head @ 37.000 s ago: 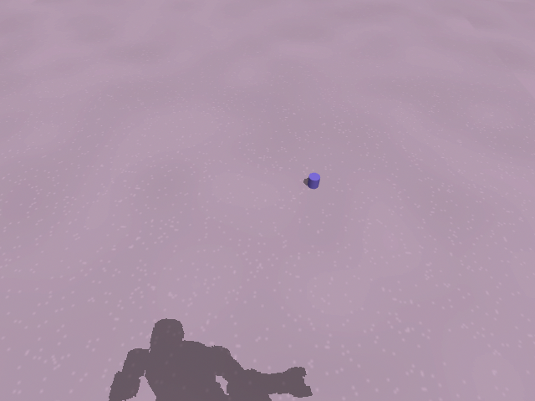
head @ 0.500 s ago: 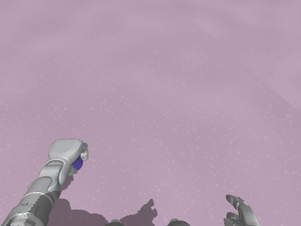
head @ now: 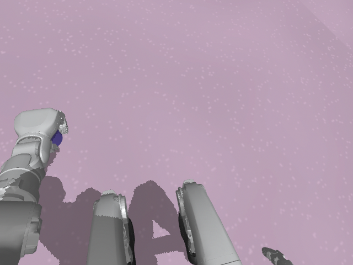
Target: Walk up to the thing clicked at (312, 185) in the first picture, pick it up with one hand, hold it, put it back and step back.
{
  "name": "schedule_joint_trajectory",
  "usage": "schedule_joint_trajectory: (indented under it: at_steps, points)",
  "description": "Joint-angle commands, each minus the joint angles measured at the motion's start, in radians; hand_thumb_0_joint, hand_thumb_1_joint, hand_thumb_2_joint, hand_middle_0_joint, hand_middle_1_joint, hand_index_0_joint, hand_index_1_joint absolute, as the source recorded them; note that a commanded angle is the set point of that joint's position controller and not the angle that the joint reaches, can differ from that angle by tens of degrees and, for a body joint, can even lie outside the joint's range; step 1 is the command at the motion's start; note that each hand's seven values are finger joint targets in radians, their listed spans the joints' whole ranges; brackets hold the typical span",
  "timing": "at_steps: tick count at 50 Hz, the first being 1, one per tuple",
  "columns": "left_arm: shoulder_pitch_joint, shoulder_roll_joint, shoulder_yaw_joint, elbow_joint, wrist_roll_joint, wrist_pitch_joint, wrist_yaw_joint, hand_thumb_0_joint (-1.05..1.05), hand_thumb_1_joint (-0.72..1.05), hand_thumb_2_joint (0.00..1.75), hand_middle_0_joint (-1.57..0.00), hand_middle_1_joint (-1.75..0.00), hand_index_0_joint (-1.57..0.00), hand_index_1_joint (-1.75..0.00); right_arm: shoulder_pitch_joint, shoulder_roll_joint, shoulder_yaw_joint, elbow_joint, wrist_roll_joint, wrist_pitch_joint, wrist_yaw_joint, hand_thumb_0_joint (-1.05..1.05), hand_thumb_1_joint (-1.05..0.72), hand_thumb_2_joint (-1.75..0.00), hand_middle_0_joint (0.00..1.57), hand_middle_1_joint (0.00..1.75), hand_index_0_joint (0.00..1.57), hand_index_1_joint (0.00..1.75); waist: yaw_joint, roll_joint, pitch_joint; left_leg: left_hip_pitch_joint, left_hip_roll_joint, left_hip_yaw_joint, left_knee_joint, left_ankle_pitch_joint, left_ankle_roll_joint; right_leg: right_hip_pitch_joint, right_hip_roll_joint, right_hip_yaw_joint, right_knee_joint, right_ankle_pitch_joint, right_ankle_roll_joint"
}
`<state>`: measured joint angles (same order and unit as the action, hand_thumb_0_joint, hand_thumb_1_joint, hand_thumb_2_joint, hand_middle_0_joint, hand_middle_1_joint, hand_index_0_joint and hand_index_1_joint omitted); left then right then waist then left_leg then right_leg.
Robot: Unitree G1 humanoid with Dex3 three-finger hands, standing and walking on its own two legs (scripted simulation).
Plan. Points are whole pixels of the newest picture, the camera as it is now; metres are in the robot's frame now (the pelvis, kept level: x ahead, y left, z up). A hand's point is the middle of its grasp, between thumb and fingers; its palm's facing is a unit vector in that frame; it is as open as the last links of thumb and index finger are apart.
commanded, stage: crouch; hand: left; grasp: from above
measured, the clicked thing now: (46, 135) +0.46 +0.26 -0.15
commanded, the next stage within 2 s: lower in 1.10 s
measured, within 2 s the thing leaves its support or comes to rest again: neither
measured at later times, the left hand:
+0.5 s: hand (65, 144) +0.47 +0.26 -0.27, palm faces -0.43 -0.02 -0.90, open 6.6 cm
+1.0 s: hand (72, 145) +0.48 +0.25 -0.34, palm faces -0.43 -0.03 -0.90, open 6.9 cm
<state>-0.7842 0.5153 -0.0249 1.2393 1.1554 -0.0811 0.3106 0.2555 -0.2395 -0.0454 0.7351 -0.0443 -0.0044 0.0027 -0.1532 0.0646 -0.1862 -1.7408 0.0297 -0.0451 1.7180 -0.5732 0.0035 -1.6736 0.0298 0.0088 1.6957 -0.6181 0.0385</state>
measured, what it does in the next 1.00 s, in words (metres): lowers itself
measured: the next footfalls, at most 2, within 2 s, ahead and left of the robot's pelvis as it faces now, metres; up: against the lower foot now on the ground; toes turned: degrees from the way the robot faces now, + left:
none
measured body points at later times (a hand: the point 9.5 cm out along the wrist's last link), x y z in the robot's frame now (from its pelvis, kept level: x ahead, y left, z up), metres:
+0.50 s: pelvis +0.00 +0.00 -0.11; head +0.24 +0.04 +0.26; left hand +0.49 +0.25 -0.22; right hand +0.06 -0.28 -0.23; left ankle +0.08 +0.12 -0.50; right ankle +0.07 -0.14 -0.50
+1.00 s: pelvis -0.01 -0.01 -0.18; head +0.23 +0.04 +0.19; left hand +0.50 +0.25 -0.28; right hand +0.00 -0.28 -0.29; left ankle +0.08 +0.12 -0.50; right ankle +0.07 -0.14 -0.50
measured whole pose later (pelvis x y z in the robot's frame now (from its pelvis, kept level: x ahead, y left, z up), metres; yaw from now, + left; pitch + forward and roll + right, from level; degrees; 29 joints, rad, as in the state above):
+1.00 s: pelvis -0.01 -0.01 -0.18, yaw -5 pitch +34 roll -8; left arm -1.02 0.77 0.09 1.47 1.26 -0.19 0.37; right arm 0.17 -0.26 0.07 0.76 -0.13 -0.04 0.12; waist -0.25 -0.01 -0.05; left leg -2.28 0.03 -0.15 2.33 -0.65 -0.02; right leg -2.19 0.08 -0.06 2.27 -0.69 0.05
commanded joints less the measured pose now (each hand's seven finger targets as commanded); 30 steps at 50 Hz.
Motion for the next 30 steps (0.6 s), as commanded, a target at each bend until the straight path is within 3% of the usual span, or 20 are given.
schedule_joint_trajectory:
  at_steps: [1, 3, 5, 8, 10, 12, 13, 15, 18, 22, 23, 25, 27, 28, 30]
  points:
    - [-0.353, 0.265, 0.053, -0.131, 0.001, -0.034, 0.033, 0.00, 0.64, 0.53, -0.92, -0.72, -0.99, -0.65, 0.110, -0.202, -0.057, -0.067, -0.008, -0.039, -0.005, 0.00, -0.90, -0.90, 0.20, 0.30, 0.20, 0.30, -0.023, 0.022, -0.590, 0.321, -0.029, -0.004, -0.113, -0.008, 0.026, 0.166, 0.017, -0.070, -0.151, 0.059, -0.075]
    - [-0.379, 0.330, 0.094, -0.129, 0.017, -0.052, 0.048, 0.00, 0.63, 0.53, -0.91, -0.71, -0.98, -0.64, 0.116, -0.215, -0.051, -0.052, -0.015, -0.044, 0.002, 0.00, -0.90, -0.90, 0.20, 0.30, 0.20, 0.30, -0.017, 0.075, -0.611, 0.331, -0.026, -0.015, -0.077, 0.016, 0.021, 0.097, 0.013, -0.076, -0.098, 0.071, -0.078]
    - [-0.396, 0.307, 0.079, -0.127, 0.033, -0.066, 0.061, 0.00, 0.65, 0.52, -0.93, -0.72, -1.00, -0.64, 0.121, -0.207, -0.042, -0.042, -0.025, -0.048, 0.012, 0.00, -0.90, -0.90, 0.20, 0.30, 0.20, 0.30, -0.026, 0.117, -0.641, 0.357, -0.023, -0.011, -0.035, 0.057, 0.019, 0.058, 0.015, -0.082, -0.062, 0.104, -0.079]
    - [-0.417, 0.335, 0.106, -0.120, 0.063, -0.078, 0.091, 0.00, 0.61, 0.48, -0.91, -0.66, -0.98, -0.59, 0.140, -0.216, -0.036, -0.016, -0.038, -0.051, 0.028, 0.00, -0.90, -0.90, 0.20, 0.30, 0.20, 0.30, -0.023, 0.165, -0.697, 0.382, -0.020, -0.012, 0.026, 0.162, 0.016, 0.014, 0.018, -0.093, 0.004, 0.175, -0.081]
    - [-0.454, 0.333, 0.109, -0.118, 0.071, -0.080, 0.104, 0.00, 0.61, 0.51, -0.90, -0.69, -0.98, -0.62, 0.152, -0.219, -0.036, -0.007, -0.049, -0.056, 0.042, 0.00, -0.90, -0.90, 0.20, 0.30, 0.20, 0.30, -0.047, 0.198, -0.678, 0.379, -0.014, -0.022, 0.047, 0.177, 0.011, -0.026, 0.012, -0.104, 0.033, 0.190, -0.079]
    - [-0.449, 0.330, 0.102, -0.076, 0.083, -0.071, 0.117, 0.00, 0.55, 0.50, -0.89, -0.64, -0.95, -0.58, 0.138, -0.220, -0.037, -0.003, -0.052, -0.055, 0.050, 0.00, -0.91, -0.90, 0.20, 0.30, 0.20, 0.30, -0.036, 0.205, -0.666, 0.359, -0.011, -0.015, 0.069, 0.160, 0.012, -0.055, 0.019, -0.108, 0.047, 0.177, -0.081]
    - [-0.462, 0.349, 0.120, -0.075, 0.083, -0.068, 0.124, 0.00, 0.55, 0.49, -0.88, -0.64, -0.94, -0.58, 0.140, -0.225, -0.038, 0.000, -0.054, -0.057, 0.053, 0.00, -0.91, -0.90, 0.20, 0.30, 0.20, 0.30, -0.037, 0.207, -0.673, 0.353, -0.010, -0.019, 0.080, 0.165, 0.011, -0.060, 0.016, -0.110, 0.065, 0.183, -0.079]
    - [-0.478, 0.356, 0.115, -0.080, 0.088, -0.063, 0.125, 0.00, 0.57, 0.51, -0.91, -0.64, -0.97, -0.59, 0.135, -0.219, -0.035, -0.002, -0.060, -0.056, 0.064, 0.00, -0.91, -0.90, 0.20, 0.30, 0.20, 0.30, -0.036, 0.224, -0.704, 0.339, -0.012, -0.004, 0.121, 0.185, 0.015, -0.050, 0.023, -0.108, 0.086, 0.206, -0.079]
    - [-0.498, 0.331, 0.102, -0.062, 0.077, -0.055, 0.121, 0.00, 0.63, 0.60, -0.97, -0.65, -1.01, -0.61, 0.127, -0.222, -0.037, 0.005, -0.065, -0.059, 0.073, 0.00, -0.91, -0.90, 0.20, 0.30, 0.20, 0.30, -0.051, 0.228, -0.667, 0.302, -0.007, -0.012, 0.146, 0.164, 0.014, -0.091, 0.023, -0.118, 0.121, 0.194, -0.078]
    - [-0.484, 0.344, 0.106, -0.022, 0.064, -0.049, 0.109, 0.00, 0.60, 0.53, -0.93, -0.65, -0.98, -0.59, 0.131, -0.228, -0.033, 0.004, -0.069, -0.060, 0.086, 0.00, -0.91, -0.90, 0.20, 0.30, 0.20, 0.30, -0.061, 0.217, -0.622, 0.245, -0.006, -0.011, 0.185, 0.157, 0.016, -0.102, 0.025, -0.121, 0.151, 0.199, -0.075]
    - [-0.518, 0.362, 0.114, -0.057, 0.063, -0.057, 0.105, 0.00, 0.61, 0.53, -0.93, -0.65, -0.98, -0.59, 0.143, -0.229, -0.033, 0.014, -0.073, -0.060, 0.089, 0.00, -0.91, -0.90, 0.20, 0.30, 0.20, 0.30, -0.071, 0.202, -0.634, 0.234, -0.004, -0.012, 0.204, 0.173, 0.017, -0.093, 0.025, -0.125, 0.162, 0.225, -0.071]
    - [-0.494, 0.393, 0.124, -0.035, 0.071, -0.060, 0.093, 0.00, 0.61, 0.51, -0.93, -0.66, -0.99, -0.60, 0.140, -0.231, -0.024, 0.013, -0.072, -0.054, 0.094, 0.00, -0.91, -0.90, 0.20, 0.30, 0.20, 0.30, -0.059, 0.206, -0.630, 0.213, -0.005, -0.007, 0.225, 0.185, 0.017, -0.098, 0.031, -0.127, 0.183, 0.228, -0.072]
    - [-0.486, 0.397, 0.126, 0.005, 0.067, -0.067, 0.085, 0.00, 0.62, 0.51, -0.92, -0.66, -0.99, -0.60, 0.129, -0.243, -0.024, 0.009, -0.072, -0.052, 0.098, 0.00, -0.91, -0.90, 0.20, 0.30, 0.20, 0.30, -0.063, 0.184, -0.614, 0.174, -0.005, -0.011, 0.242, 0.153, 0.019, -0.117, 0.033, -0.129, 0.201, 0.206, -0.071]
    - [-0.508, 0.398, 0.125, -0.010, 0.068, -0.073, 0.084, 0.00, 0.62, 0.53, -0.92, -0.68, -0.99, -0.62, 0.140, -0.218, -0.007, 0.018, -0.075, -0.049, 0.100, 0.00, -0.91, -0.90, 0.20, 0.30, 0.20, 0.30, -0.071, 0.187, -0.619, 0.154, -0.005, -0.004, 0.260, 0.155, 0.021, -0.105, 0.037, -0.128, 0.205, 0.215, -0.070]
    - [-0.504, 0.438, 0.146, 0.012, 0.078, -0.083, 0.084, 0.00, 0.62, 0.48, -0.92, -0.68, -0.99, -0.60, 0.140, -0.223, -0.001, 0.016, -0.079, -0.044, 0.105, 0.00, -0.91, -0.90, 0.20, 0.30, 0.20, 0.30, -0.068, 0.186, -0.604, 0.109, -0.009, 0.003, 0.275, 0.136, 0.022, -0.093, 0.039, -0.128, 0.219, 0.203, -0.069]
